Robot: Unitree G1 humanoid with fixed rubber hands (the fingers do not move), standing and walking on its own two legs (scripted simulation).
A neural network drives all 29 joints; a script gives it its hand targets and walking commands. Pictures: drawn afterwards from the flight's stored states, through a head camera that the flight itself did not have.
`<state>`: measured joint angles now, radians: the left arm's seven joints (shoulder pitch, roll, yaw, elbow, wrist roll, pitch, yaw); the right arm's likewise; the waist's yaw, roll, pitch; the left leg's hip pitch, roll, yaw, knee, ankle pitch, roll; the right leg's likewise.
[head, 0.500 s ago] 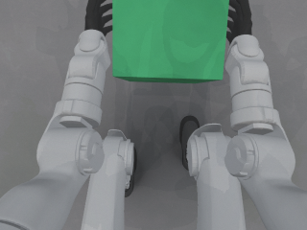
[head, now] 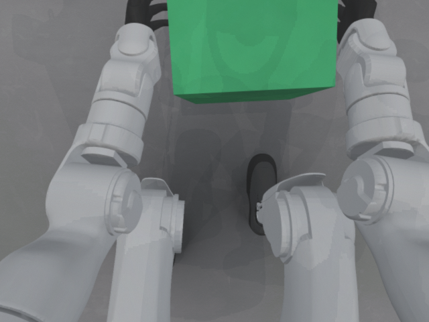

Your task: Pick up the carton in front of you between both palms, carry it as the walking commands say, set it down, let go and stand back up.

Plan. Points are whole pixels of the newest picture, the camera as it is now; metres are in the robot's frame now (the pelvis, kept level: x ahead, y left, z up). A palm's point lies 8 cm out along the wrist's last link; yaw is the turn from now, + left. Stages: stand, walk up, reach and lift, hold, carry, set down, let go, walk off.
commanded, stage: set down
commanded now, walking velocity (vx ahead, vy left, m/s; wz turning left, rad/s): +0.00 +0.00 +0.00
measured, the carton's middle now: (244, 37) +0.53 -0.10 -0.23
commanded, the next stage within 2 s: none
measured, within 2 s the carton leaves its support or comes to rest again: rests again in 0.58 s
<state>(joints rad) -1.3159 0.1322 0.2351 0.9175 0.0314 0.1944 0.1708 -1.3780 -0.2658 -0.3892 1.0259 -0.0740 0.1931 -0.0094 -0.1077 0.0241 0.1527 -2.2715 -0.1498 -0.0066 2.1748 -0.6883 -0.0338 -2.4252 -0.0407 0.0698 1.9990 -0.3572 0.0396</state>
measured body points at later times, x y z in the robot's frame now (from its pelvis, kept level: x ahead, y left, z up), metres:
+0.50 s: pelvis -0.01 -0.01 -0.01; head +0.36 -0.03 +0.25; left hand +0.54 +0.06 -0.19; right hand +0.52 -0.25 -0.18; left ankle +0.07 +0.11 -0.35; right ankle +0.16 -0.15 -0.35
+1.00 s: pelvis -0.01 -0.01 -0.01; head +0.37 -0.03 +0.23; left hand +0.55 +0.11 -0.21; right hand +0.50 -0.28 -0.21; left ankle +0.07 +0.11 -0.35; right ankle +0.16 -0.15 -0.35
